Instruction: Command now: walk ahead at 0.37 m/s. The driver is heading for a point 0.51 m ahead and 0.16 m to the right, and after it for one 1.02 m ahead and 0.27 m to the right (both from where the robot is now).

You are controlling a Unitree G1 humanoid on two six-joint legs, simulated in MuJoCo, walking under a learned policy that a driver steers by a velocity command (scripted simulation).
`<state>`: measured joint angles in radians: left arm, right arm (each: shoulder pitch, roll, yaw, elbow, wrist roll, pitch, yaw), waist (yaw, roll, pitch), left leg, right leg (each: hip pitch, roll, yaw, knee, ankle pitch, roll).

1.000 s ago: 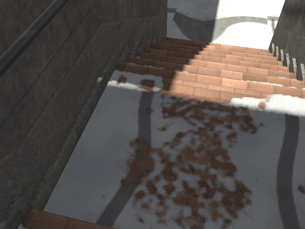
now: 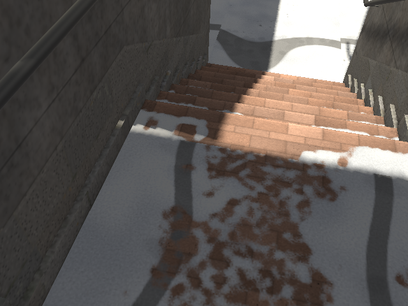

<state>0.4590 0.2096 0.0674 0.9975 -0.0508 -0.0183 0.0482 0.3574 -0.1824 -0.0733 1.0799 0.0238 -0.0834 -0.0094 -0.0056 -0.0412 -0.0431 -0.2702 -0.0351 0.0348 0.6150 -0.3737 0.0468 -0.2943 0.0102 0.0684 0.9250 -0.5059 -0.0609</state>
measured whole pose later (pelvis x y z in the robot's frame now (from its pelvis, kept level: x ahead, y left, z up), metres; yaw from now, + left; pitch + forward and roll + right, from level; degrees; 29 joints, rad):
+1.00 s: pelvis +0.59 -0.01 -0.30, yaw -15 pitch +2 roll +0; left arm 0.39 0.21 0.05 0.93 -0.05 -0.05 0.05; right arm 0.28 -0.19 -0.05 0.93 -0.01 -0.10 0.04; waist 0.05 -0.04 -0.03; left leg -0.34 -0.03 0.03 0.59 -0.28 0.05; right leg -0.65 0.03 0.13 1.76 -0.42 -0.05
